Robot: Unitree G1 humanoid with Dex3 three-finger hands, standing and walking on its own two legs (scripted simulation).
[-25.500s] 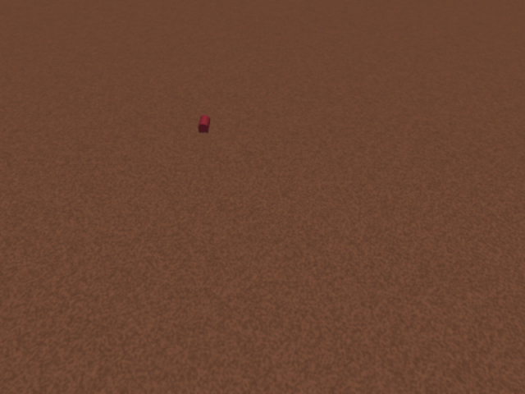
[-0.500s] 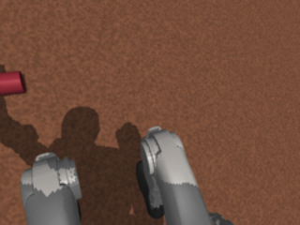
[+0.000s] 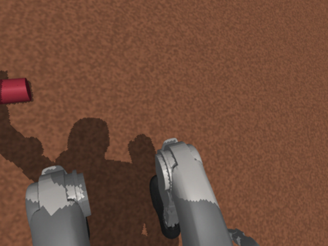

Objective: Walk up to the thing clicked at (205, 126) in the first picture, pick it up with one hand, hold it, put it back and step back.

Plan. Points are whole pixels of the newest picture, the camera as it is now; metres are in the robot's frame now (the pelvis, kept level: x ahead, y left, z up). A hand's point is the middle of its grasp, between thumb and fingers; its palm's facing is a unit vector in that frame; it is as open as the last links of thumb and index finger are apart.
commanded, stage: approach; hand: left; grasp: from above
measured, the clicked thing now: (6, 91) +0.53 +0.29 -0.29
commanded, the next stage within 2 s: close in in 0.78 s
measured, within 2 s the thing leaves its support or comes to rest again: neither
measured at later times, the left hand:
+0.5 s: hand (5, 65) +0.54 +0.26 -0.16, palm faces -0.39 -0.03 -0.92, open 13.5 cm
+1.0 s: hand out of the picture +0.52 +0.31 -0.18, palm faces -0.45 -0.06 -0.89, open 13.3 cm
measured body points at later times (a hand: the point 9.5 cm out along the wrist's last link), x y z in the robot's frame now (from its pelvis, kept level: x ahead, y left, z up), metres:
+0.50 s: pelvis +0.00 +0.00 +0.00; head +0.26 +0.09 +0.36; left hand +0.56 +0.26 -0.11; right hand +0.02 -0.27 -0.07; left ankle +0.07 +0.12 -0.29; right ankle +0.12 -0.15 -0.29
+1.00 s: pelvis +0.00 +0.00 +0.00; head +0.27 +0.11 +0.34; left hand +0.54 +0.32 -0.13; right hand +0.05 -0.28 -0.06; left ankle +0.07 +0.12 -0.29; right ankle +0.12 -0.15 -0.29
